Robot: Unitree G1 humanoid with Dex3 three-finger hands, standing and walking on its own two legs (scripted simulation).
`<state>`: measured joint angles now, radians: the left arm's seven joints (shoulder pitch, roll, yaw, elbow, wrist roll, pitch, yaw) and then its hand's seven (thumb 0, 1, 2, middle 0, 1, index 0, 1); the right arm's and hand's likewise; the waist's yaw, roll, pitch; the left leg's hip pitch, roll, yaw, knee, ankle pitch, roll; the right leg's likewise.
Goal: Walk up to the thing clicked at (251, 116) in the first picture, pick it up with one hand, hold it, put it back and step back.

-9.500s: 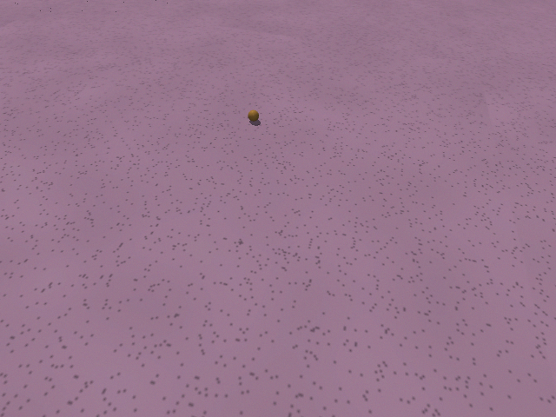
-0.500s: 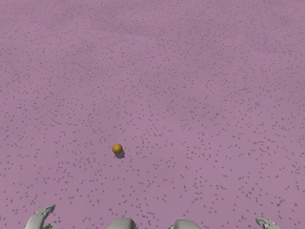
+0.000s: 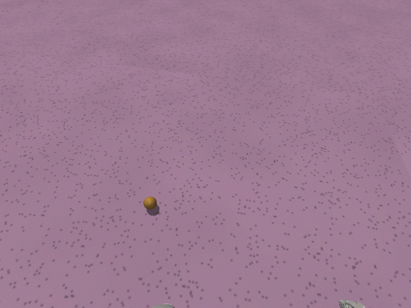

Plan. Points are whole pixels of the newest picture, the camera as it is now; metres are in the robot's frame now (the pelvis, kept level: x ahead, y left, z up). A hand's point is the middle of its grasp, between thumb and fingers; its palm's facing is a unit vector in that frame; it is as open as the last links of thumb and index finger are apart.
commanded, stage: walk up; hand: left
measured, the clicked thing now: (150, 202) +0.75 +0.30 -0.73
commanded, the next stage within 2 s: stand in 0.92 s
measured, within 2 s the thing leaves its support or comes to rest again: neither
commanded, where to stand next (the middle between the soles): +0.39 +0.04 m, yaw +3 degrees
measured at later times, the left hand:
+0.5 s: hand out of the picture +0.09 +0.28 -0.14, palm faces +0.06 -0.93 -0.37, open 7.4 cm
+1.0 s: hand out of the picture +0.09 +0.28 -0.14, palm faces +0.08 -0.93 -0.35, open 7.4 cm
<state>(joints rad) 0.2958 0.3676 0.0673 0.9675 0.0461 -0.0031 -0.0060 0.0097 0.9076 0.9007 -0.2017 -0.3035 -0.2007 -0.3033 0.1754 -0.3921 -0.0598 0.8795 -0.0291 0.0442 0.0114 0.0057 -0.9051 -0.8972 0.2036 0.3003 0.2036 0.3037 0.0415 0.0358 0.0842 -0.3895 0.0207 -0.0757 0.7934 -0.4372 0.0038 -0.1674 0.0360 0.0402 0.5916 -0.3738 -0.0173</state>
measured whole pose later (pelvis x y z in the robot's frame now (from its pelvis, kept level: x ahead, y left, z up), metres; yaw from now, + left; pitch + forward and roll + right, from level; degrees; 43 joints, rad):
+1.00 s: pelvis +0.02 +0.02 +0.02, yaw +4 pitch -3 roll +0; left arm 0.08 0.36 0.02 1.10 0.01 -0.01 0.01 0.01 0.91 0.90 -0.20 -0.30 -0.20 -0.30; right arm 0.05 -0.33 -0.02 1.07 -0.01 -0.01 0.01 0.01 -0.91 -0.90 0.20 0.30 0.20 0.30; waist 0.03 -0.01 0.09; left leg -0.17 -0.01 -0.06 0.45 -0.22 -0.01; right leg -0.07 -0.03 -0.02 0.41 -0.28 0.02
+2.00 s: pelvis +0.02 +0.01 +0.02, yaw +4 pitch -2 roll -1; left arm 0.15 0.35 0.04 1.08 0.03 -0.03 -0.03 0.01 0.91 0.90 -0.20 -0.30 -0.20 -0.30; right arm 0.16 -0.36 -0.03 1.09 -0.03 0.00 0.04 0.01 -0.91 -0.90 0.20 0.30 0.20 0.30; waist 0.00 0.01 0.03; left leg -0.22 0.02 -0.05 0.53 -0.37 0.02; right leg -0.08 0.00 -0.02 0.37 -0.32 -0.03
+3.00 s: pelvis +0.30 +0.04 -0.01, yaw +2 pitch -3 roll +0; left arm 0.29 0.41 0.03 0.83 0.01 -0.01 -0.02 0.01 0.91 0.90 -0.20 -0.30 -0.20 -0.30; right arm 0.26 -0.39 -0.05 0.84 -0.02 -0.06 0.03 0.00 -0.91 -0.90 0.20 0.30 0.20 0.30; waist 0.03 -0.04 0.11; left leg -0.39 0.03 0.05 0.67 -0.22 0.01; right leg -0.30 -0.03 -0.01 0.85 -0.52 -0.03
